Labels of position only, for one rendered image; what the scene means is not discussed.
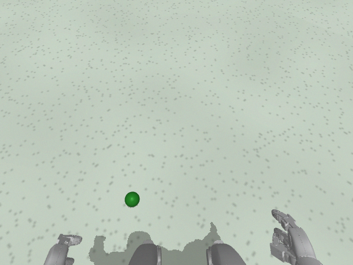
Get left robot hand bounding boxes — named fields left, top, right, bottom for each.
left=44, top=234, right=82, bottom=265

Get ball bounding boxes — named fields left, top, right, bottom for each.
left=125, top=192, right=140, bottom=207

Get right robot hand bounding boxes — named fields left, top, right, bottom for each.
left=270, top=209, right=316, bottom=265

